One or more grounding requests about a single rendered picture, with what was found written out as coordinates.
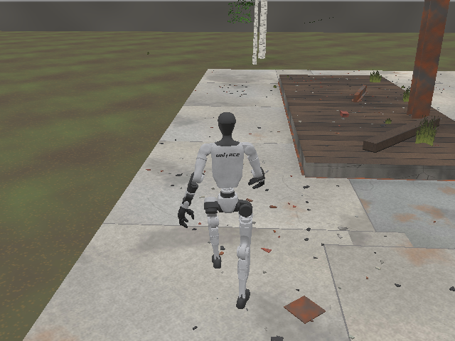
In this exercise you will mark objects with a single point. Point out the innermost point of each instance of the left robot forearm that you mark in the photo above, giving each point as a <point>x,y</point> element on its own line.
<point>190,192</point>

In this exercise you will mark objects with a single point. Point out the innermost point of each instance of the robot left hand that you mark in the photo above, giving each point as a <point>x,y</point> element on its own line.
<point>181,216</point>

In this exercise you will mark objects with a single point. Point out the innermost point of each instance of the right robot forearm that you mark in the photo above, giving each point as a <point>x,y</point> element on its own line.
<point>261,179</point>

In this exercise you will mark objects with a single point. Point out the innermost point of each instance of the right robot upper arm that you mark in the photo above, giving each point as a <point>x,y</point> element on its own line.
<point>253,159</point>

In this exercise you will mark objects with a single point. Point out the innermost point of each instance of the right robot thigh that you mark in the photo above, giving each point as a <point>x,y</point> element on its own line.
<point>245,219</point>

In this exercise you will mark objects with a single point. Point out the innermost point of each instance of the left robot shin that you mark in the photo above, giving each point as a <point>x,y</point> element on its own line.
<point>214,239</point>

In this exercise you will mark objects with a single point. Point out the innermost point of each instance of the left robot upper arm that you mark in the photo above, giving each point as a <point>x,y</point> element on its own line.
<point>201,159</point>

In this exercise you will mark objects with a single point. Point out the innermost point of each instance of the robot right hand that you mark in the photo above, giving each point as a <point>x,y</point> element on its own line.
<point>254,180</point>

